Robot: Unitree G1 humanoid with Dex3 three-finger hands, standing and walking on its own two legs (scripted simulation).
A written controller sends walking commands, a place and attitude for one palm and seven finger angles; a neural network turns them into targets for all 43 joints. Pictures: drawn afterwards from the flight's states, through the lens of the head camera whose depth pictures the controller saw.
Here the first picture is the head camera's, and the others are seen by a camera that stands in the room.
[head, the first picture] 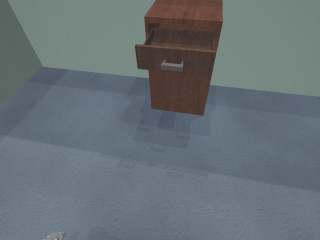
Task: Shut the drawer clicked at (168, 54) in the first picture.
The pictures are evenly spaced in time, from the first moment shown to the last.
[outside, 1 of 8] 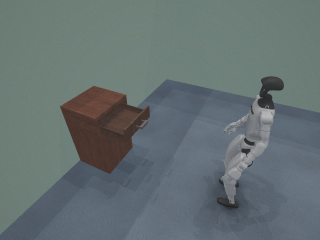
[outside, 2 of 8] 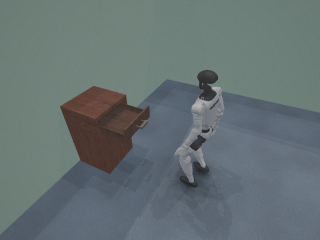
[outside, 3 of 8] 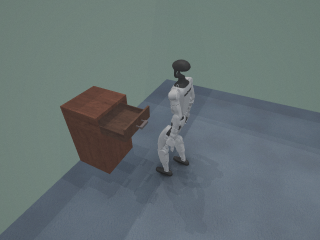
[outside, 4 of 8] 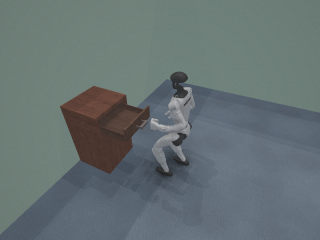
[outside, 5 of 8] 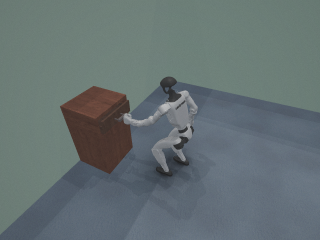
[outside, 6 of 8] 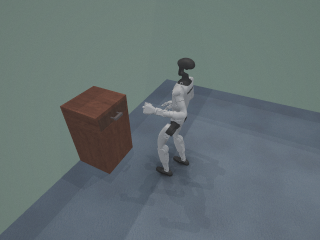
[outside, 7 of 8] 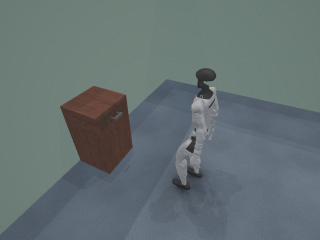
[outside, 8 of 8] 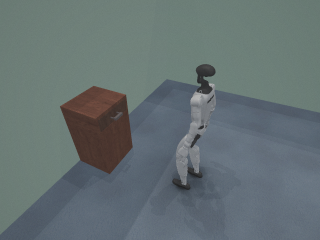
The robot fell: no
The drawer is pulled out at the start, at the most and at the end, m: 0.30 0.30 0.00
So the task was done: yes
